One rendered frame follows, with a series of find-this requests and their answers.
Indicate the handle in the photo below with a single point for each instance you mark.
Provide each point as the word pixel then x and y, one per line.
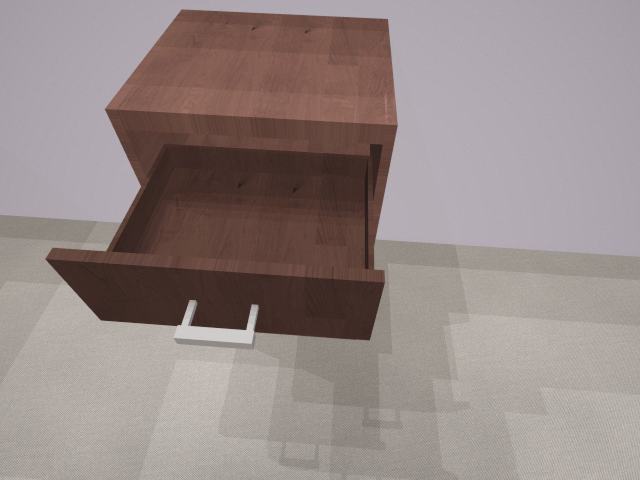
pixel 216 337

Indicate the cabinet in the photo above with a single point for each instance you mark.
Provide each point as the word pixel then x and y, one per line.
pixel 304 83

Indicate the drawer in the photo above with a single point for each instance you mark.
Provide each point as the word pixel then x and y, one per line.
pixel 291 232

